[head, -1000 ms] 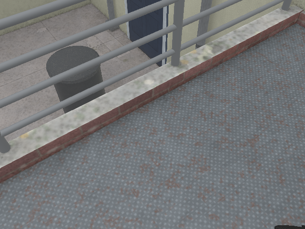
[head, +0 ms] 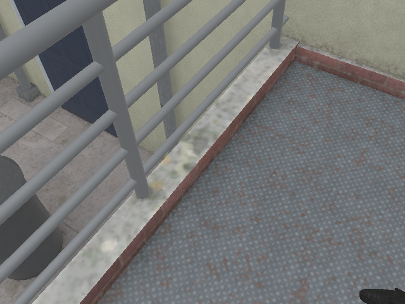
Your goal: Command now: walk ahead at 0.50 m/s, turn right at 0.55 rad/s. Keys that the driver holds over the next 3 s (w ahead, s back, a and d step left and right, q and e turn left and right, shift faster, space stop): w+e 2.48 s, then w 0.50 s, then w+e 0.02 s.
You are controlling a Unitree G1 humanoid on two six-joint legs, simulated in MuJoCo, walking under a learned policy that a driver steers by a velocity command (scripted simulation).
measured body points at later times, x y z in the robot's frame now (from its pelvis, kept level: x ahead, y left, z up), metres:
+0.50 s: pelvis +0.23 +0.03 +0.00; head +0.26 +0.02 +0.45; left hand +0.51 +0.24 -0.07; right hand +0.22 -0.27 -0.12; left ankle +0.26 +0.14 -0.75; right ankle +0.26 -0.15 -0.67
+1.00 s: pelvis +0.41 -0.13 +0.00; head +0.43 -0.17 +0.45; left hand +0.60 +0.09 -0.10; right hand +0.46 -0.46 -0.09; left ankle +0.64 -0.07 -0.69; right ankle +0.33 -0.18 -0.75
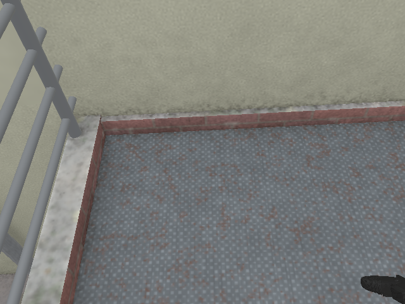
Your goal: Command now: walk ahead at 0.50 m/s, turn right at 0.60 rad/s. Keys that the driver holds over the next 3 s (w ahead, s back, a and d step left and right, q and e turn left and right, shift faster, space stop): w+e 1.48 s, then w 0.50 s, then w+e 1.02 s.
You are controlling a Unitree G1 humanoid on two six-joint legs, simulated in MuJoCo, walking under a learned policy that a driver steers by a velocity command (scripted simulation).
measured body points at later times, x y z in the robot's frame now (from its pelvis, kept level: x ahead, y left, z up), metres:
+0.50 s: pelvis +0.28 +0.01 +0.00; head +0.30 +0.00 +0.44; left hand +0.54 +0.22 -0.08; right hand +0.23 -0.28 -0.13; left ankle +0.26 +0.13 -0.75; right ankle +0.37 -0.18 -0.67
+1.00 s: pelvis +0.52 -0.15 +0.00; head +0.54 -0.19 +0.45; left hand +0.76 +0.04 -0.09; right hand +0.53 -0.48 -0.09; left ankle +0.74 -0.06 -0.69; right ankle +0.47 -0.21 -0.75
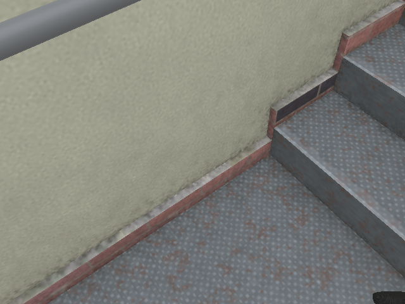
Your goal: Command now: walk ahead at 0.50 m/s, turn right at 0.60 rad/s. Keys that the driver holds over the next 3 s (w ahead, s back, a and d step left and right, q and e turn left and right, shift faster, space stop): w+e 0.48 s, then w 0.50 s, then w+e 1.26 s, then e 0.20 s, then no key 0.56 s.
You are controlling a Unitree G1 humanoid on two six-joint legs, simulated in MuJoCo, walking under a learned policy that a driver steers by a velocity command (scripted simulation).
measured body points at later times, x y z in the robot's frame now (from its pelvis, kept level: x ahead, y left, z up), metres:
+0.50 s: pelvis +0.21 -0.06 -0.01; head +0.22 -0.09 +0.43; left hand +0.50 +0.11 -0.07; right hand +0.12 -0.36 -0.14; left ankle +0.22 +0.15 -0.75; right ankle +0.27 -0.20 -0.73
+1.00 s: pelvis +0.39 -0.23 -0.01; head +0.41 -0.26 +0.44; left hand +0.46 +0.04 -0.13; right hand +0.49 -0.53 -0.11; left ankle +0.53 -0.20 -0.73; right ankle +0.27 -0.21 -0.75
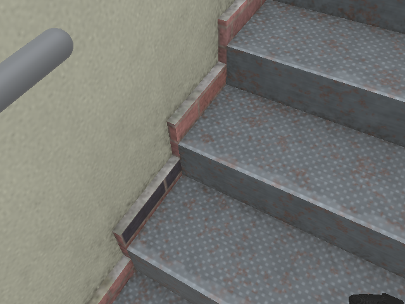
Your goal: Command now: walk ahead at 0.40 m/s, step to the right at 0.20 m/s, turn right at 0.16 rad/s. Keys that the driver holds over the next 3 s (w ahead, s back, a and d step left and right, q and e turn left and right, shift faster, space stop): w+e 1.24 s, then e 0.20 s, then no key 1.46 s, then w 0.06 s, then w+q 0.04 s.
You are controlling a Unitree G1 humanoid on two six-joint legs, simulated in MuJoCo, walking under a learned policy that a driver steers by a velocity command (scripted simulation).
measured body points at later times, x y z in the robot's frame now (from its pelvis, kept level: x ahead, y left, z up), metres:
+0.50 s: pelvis +0.20 -0.08 +0.00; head +0.22 -0.10 +0.45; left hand +0.24 +0.19 -0.12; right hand +0.33 -0.33 -0.11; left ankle +0.19 +0.04 -0.55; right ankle +0.15 -0.15 -0.74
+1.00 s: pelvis +0.48 -0.10 +0.15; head +0.50 -0.11 +0.60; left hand +0.72 +0.02 +0.04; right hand +0.36 -0.27 +0.00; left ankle +0.49 -0.03 -0.57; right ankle +0.45 -0.26 -0.29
